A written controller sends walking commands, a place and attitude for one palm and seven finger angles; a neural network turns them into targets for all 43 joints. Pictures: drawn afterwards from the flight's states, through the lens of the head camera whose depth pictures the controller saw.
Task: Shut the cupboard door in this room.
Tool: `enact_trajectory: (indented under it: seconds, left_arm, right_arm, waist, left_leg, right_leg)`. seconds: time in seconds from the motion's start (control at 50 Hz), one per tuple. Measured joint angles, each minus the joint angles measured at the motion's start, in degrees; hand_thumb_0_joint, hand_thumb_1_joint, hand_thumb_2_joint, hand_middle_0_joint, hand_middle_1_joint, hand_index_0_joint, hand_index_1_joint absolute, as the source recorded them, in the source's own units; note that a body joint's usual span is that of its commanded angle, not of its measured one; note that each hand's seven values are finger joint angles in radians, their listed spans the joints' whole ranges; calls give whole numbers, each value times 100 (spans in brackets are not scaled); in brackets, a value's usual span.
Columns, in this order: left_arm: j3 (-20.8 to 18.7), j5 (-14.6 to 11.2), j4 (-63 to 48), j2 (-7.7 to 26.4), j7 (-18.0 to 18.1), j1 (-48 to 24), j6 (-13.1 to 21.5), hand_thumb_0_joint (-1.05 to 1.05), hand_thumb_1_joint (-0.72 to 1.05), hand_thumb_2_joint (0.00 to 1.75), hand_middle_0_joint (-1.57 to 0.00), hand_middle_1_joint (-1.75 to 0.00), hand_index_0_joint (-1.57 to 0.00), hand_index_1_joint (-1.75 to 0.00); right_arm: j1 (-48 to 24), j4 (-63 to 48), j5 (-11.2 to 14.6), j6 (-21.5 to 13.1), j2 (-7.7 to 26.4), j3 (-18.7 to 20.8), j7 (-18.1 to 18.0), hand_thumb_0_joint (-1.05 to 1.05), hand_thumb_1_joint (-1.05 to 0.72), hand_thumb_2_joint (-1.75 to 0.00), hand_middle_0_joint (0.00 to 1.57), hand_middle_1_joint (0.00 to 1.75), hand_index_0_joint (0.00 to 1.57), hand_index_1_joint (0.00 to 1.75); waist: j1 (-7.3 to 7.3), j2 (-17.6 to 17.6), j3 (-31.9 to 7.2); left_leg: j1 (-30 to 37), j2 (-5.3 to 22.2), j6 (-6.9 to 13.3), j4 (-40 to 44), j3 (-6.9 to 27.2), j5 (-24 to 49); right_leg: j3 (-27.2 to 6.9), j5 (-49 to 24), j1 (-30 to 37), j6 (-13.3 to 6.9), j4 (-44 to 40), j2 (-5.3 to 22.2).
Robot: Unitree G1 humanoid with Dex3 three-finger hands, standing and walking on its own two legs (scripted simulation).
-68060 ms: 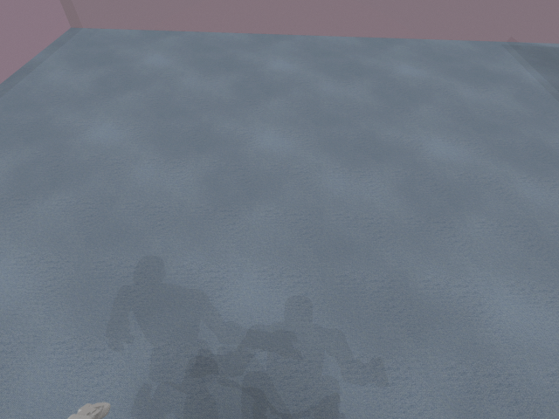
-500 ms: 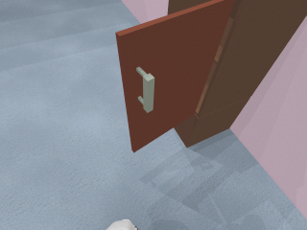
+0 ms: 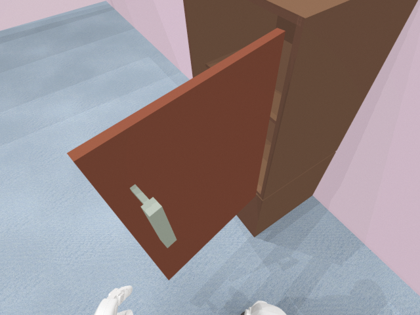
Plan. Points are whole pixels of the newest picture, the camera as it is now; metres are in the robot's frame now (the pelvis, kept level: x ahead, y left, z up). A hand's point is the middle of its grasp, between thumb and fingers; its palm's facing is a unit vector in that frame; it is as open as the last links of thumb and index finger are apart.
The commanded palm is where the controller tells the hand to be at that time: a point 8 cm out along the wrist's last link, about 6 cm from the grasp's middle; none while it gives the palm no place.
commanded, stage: come to a stop and stand still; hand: left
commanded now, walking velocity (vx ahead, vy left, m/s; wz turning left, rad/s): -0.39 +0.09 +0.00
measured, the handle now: (153, 216) +0.26 +0.11 +0.08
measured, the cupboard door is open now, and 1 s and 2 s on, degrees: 100 100 100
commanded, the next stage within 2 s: look again from close up in 1.30 s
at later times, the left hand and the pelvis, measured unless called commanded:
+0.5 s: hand out of the picture +0.05 +0.26 -0.16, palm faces +0.09 -0.98 -0.19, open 7.4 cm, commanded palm none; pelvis +0.01 +0.06 +0.02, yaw +0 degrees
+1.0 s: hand out of the picture +0.06 +0.19 -0.14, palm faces +0.01 -0.97 -0.24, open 7.2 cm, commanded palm none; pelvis +0.00 +0.01 +0.02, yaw +0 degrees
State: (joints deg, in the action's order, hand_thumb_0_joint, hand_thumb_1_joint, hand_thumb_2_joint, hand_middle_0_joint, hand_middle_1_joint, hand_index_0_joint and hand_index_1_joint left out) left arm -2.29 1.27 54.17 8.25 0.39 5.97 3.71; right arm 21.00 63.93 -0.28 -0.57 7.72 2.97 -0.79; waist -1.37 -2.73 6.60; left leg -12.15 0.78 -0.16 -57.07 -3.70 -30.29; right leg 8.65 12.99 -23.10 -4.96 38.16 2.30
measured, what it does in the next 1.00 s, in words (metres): steps on the spot: left foot, then right foot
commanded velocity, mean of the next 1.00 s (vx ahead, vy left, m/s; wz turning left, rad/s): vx -0.05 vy -0.05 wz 0.00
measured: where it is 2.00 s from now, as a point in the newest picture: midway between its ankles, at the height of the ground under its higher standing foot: outside the picture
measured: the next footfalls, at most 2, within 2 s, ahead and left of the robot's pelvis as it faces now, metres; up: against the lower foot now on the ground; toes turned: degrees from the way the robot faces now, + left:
left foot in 0.36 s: +0.05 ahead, +0.15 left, +0.00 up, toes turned +3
right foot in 0.84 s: +0.01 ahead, -0.11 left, +0.00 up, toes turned -4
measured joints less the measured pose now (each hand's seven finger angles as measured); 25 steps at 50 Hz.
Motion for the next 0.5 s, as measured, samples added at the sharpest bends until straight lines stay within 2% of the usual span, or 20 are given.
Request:
enact_trajectory:
  seconds: [0.02, 0.06, 0.1, 0.16, 0.26, 0.32, 0.34, 0.36, 0.38, 0.42, 0.46, 0.5]
  left_arm:
    - [31, -6, 37, -43, 28, 31, -46, 0, 91, 90, -20, -30, -20, -30]
    - [64, -10, 118, -113, 88, 98, -175, 0, 91, 90, -20, -30, -20, -30]
    - [40, -15, 173, -151, 138, 146, -296, 0, 91, 90, -21, -30, -20, -30]
    - [-51, -14, 150, -96, 164, 158, -390, 0, 93, 90, -21, -30, -20, -30]
    - [-127, 32, 54, 43, 146, 190, -473, 0, 92, 90, -21, -30, -20, -30]
    - [-173, 43, 28, 153, 149, 255, -509, 0, 92, 90, -21, -30, -20, -30]
    - [-184, 30, 30, 193, 148, 301, -525, 0, 92, 90, -21, -30, -20, -30]
    - [-192, 14, 36, 236, 145, 355, -544, 0, 92, 90, -21, -30, -20, -30]
    - [-204, -6, 70, 292, 147, 381, -579, 1, 92, 90, -21, -30, -20, -30]
    - [-202, 0, 148, 365, 143, 476, -679, 1, 92, 90, -21, -30, -20, -30]
    - [-218, 1, 250, 407, 96, 567, -724, 1, 92, 90, -20, -30, -20, -30]
    - [-238, -8, 334, 442, 46, 667, -716, 1, 91, 90, -20, -30, -20, -30]
  right_arm:
    - [-87, -34, 4, 60, 35, 10, -10, 0, -91, -90, 20, 30, 19, 30]
    - [-274, -136, 11, 161, 89, 27, -22, 0, -91, -90, 20, 30, 19, 30]
    - [-453, -259, 7, 230, 113, 37, -23, 0, -91, -90, 20, 30, 19, 30]
    - [-696, -418, -20, 282, 137, 55, -13, 0, -91, -90, 20, 30, 19, 30]
    - [-1054, -594, -33, 297, 249, 91, -15, 0, -92, -90, 20, 30, 19, 30]
    - [-1171, -692, -26, 226, 284, 84, -9, 0, -92, -90, 20, 30, 19, 30]
    - [-1174, -727, -26, 186, 290, 76, -4, 0, -92, -90, 20, 30, 19, 30]
    - [-1158, -755, -33, 137, 285, 71, 0, 0, -92, -90, 20, 30, 19, 30]
    - [-1156, -762, -54, 110, 238, 66, -1, 0, -92, -90, 20, 30, 19, 30]
    - [-1117, -793, -99, 100, 158, 13, -35, 0, -92, -90, 20, 30, 19, 30]
    - [-1066, -806, -130, 94, 96, -37, -94, 0, -92, -90, 20, 30, 19, 30]
    - [-1023, -794, -137, 78, 45, -70, -138, 0, -92, -90, 20, 30, 20, 30]
  waist:
    - [-13, -49, 29]
    - [-42, -96, 32]
    - [-53, -77, 8]
    - [29, -14, -10]
    - [189, 138, -4]
    - [237, 250, -56]
    - [238, 280, -98]
    - [234, 320, -152]
    - [246, 419, -165]
    - [263, 483, -234]
    - [252, 460, -303]
    - [263, 453, -357]
  left_leg:
    - [-267, -16, -28, -402, 127, 54]
    - [-698, 5, -90, -674, 261, 238]
    - [-987, 41, -151, -514, 326, 341]
    - [-1249, 63, -227, -226, 384, 480]
    - [-1209, 40, -271, 427, 317, 506]
    - [-855, 35, -248, 1300, 230, 784]
    - [-642, 42, -228, 1781, 197, 1079]
    - [-466, 42, -121, 2152, 173, 1174]
    - [-448, -4, 6, 2158, 139, 1146]
    - [-396, 10, 167, 2211, 110, 1142]
    - [-280, 66, 217, 2474, 125, 1281]
    - [-154, 104, 221, 2794, 117, 1464]
  right_leg:
    - [7, 43, 86, 19, -73, -25]
    - [4, -24, 220, 102, -307, -44]
    - [-8, -105, 288, 107, -507, -28]
    - [-27, -192, 326, 135, -704, 17]
    - [-52, -270, 300, 251, -793, 123]
    - [-35, -255, 226, 355, -695, 165]
    - [-29, -215, 178, 403, -595, 172]
    - [-27, -144, 108, 455, -441, 188]
    - [-115, 210, 40, 524, -227, 204]
    - [-484, 1089, -156, 625, 519, 11]
    - [-760, 1247, -349, 682, 1413, -191]
    - [-894, 1076, -447, 763, 2049, -273]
